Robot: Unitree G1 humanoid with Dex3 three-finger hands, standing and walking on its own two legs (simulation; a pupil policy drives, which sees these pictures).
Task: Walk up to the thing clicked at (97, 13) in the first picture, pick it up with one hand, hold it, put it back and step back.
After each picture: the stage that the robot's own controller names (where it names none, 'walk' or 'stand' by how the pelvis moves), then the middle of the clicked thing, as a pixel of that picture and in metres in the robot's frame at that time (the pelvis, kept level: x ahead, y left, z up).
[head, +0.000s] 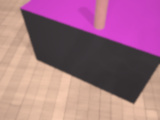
stand; (101, 9) +0.89 -0.12 -0.05
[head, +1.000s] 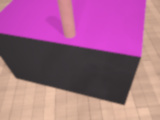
walk; (67, 17) +0.79 +0.11 -0.03
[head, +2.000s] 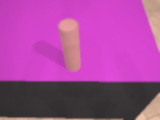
walk; (71, 48) +0.51 +0.06 -0.03
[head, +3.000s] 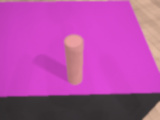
stand; (74, 62) +0.47 +0.05 -0.05
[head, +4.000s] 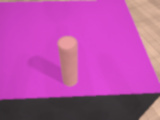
stand; (69, 64) +0.46 +0.07 -0.05
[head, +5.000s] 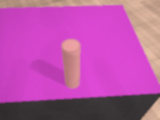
stand; (71, 66) +0.47 +0.05 -0.05
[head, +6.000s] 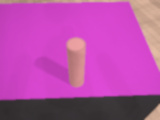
stand; (76, 65) +0.46 +0.04 -0.06
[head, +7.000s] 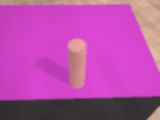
stand; (77, 66) +0.47 +0.03 -0.06
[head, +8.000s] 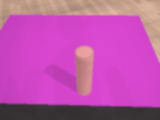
rise first; (84, 73) +0.46 +0.02 -0.05
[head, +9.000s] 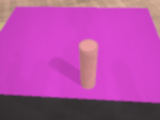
go down; (88, 66) +0.47 +0.01 -0.05
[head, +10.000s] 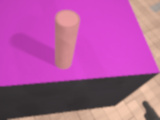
go down; (65, 44) +0.47 +0.01 +0.00
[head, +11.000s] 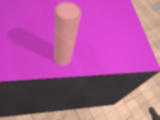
go down; (64, 39) +0.48 +0.01 +0.02
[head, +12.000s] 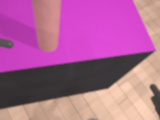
close in; (47, 21) +0.50 +0.03 +0.06
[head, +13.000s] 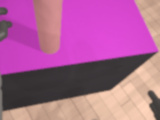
close; (48, 23) +0.49 +0.03 +0.06
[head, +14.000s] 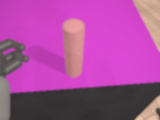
lift; (73, 51) +0.47 +0.02 +0.02
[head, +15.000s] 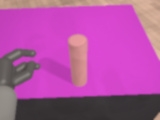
close; (78, 63) +0.48 +0.02 -0.02
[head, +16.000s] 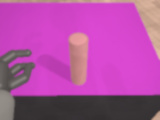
stand; (78, 61) +0.47 +0.02 -0.02
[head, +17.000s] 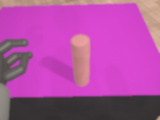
stand; (81, 63) +0.47 +0.02 -0.02
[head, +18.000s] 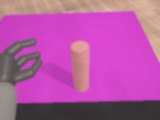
stand; (80, 68) +0.47 +0.02 -0.03
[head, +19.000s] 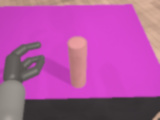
stand; (77, 65) +0.47 +0.02 -0.03
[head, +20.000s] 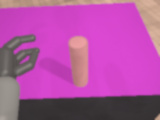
stand; (79, 64) +0.47 +0.02 -0.03
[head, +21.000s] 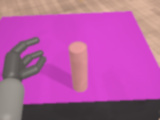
stand; (79, 69) +0.47 +0.02 -0.03
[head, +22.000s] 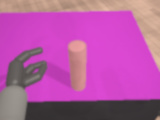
stand; (77, 68) +0.47 +0.02 -0.04
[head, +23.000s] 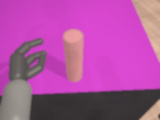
stand; (74, 58) +0.47 +0.03 -0.02
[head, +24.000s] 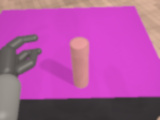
stand; (80, 65) +0.47 +0.02 -0.03
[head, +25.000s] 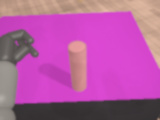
crouch; (78, 68) +0.47 +0.02 -0.03
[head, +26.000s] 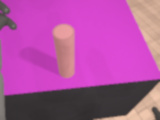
lower; (65, 54) +0.47 +0.03 -0.02
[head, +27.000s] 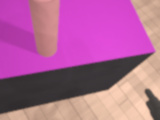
lower; (45, 26) +0.48 +0.03 +0.06
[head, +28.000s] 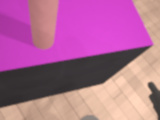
lower; (43, 16) +0.49 +0.03 +0.07
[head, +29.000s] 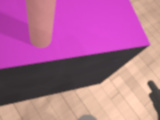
lower; (40, 14) +0.50 +0.03 +0.07
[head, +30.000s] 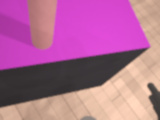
lower; (42, 17) +0.50 +0.03 +0.07
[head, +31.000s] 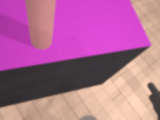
open; (41, 16) +0.50 +0.03 +0.07
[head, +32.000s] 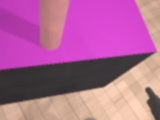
rise; (52, 18) +0.49 +0.03 +0.06
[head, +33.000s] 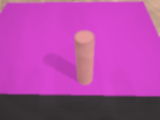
sink last; (84, 60) +0.47 +0.02 +0.00
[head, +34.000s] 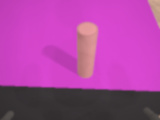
stand; (86, 53) +0.48 +0.01 +0.01
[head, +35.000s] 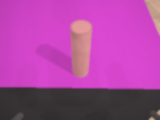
stand; (80, 52) +0.47 +0.02 +0.02
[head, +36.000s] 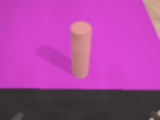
stand; (80, 53) +0.47 +0.02 +0.02
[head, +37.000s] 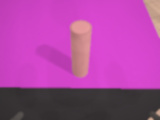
stand; (80, 52) +0.48 +0.02 +0.01
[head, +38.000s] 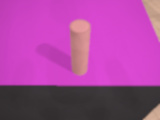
stand; (79, 50) +0.49 +0.02 +0.00
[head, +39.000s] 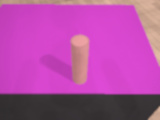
walk; (79, 62) +0.49 +0.02 -0.05
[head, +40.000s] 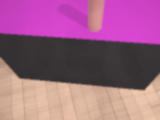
walk; (95, 7) +0.69 -0.05 -0.02
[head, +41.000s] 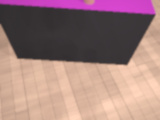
walk; out of the picture +0.99 -0.07 -0.04
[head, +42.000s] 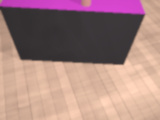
stand; out of the picture +1.11 -0.02 -0.04
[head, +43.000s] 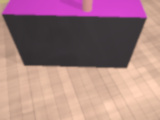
stand; out of the picture +1.09 -0.03 -0.06
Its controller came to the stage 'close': yes
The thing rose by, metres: 0.00
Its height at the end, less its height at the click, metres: +0.00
